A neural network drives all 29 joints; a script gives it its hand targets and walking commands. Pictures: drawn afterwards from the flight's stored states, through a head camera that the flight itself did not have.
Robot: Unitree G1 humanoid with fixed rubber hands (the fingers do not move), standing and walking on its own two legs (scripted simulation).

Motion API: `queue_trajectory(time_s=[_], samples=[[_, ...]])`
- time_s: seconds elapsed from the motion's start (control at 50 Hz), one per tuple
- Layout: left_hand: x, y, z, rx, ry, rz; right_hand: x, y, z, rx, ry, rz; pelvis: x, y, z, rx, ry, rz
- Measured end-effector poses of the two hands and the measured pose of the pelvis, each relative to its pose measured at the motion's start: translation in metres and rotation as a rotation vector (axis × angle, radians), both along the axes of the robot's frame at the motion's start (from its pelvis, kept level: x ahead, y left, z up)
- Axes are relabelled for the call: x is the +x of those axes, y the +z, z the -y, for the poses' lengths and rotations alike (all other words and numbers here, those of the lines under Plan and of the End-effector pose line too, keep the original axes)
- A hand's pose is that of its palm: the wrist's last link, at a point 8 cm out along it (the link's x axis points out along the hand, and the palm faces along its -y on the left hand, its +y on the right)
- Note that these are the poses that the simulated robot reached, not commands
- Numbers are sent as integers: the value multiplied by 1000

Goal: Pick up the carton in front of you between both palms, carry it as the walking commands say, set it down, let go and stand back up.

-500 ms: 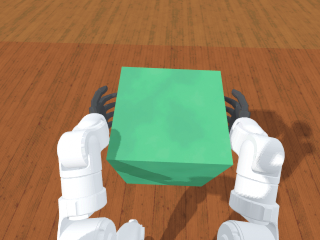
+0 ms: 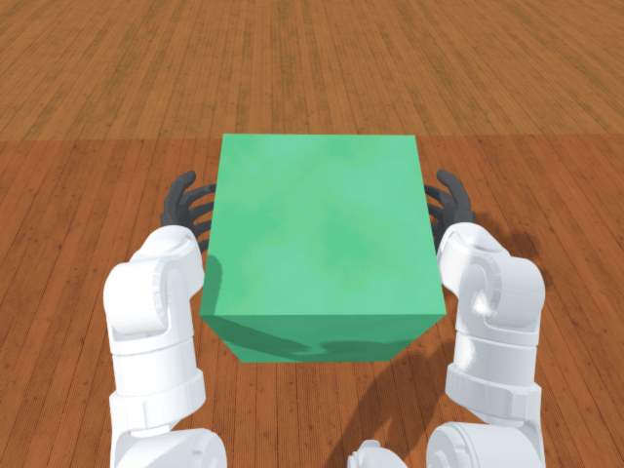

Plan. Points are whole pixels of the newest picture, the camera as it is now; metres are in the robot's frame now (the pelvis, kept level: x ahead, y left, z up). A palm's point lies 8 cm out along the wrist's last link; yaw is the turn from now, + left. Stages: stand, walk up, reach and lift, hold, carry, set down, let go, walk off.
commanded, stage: carry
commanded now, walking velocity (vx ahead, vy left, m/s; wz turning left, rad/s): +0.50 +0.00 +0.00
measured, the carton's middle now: (317, 263) +0.36 -0.01 +0.09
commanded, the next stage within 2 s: none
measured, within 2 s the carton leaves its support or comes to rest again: neither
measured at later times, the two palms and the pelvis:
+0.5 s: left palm (210, 81) +0.65 +0.14 +0.17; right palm (397, 84) +0.66 -0.16 +0.17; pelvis +0.31 -0.01 +0.01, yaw +0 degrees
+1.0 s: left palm (231, 1) +0.96 +0.13 +0.19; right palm (373, 4) +0.97 -0.17 +0.19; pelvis +0.62 -0.02 +0.02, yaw +1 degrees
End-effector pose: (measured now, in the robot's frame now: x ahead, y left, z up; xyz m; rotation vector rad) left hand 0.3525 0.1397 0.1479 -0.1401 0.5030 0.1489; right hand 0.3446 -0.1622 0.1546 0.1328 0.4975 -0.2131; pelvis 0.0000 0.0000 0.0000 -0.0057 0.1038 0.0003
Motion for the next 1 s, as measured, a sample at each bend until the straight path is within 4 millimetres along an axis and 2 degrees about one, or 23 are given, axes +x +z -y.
queue_trajectory(time_s=[0.06,0.12,0.22,0.3,0.4,0.46,0.56,0.66,0.74,0.82,0.9,1.0], samples=[[39,4,2,18,18,5,46,0,2,-1,30,4,45,-6,11,-2,7,4],[74,0,5,33,45,-15,94,-9,4,4,80,-13,87,-14,24,-15,21,22],[114,-13,1,24,102,-112,150,-22,-2,44,112,-108,137,2,34,3,14,19],[158,-1,-1,15,111,-82,193,-11,-3,58,100,-79,178,13,36,14,12,10],[226,22,1,23,76,-17,250,8,1,33,73,-15,238,19,29,15,4,2],[270,27,0,27,49,-6,287,15,0,17,57,-3,280,17,20,13,-3,3],[348,14,-3,23,-20,-21,349,10,-4,-7,17,-20,353,3,0,30,-24,26],[406,-1,5,-20,-61,-123,387,-5,2,-1,-46,-124,403,19,-11,7,-16,24],[447,6,5,-37,-46,-101,430,5,3,6,-54,-100,443,32,-12,-6,-14,18],[491,23,1,-22,-18,-42,484,24,0,3,-24,-41,489,38,-7,-6,-8,10],[539,38,-1,3,9,2,542,38,-1,-5,16,2,544,37,4,0,4,5],[604,42,6,29,39,8,621,33,5,-1,75,8,618,22,24,-10,23,24]])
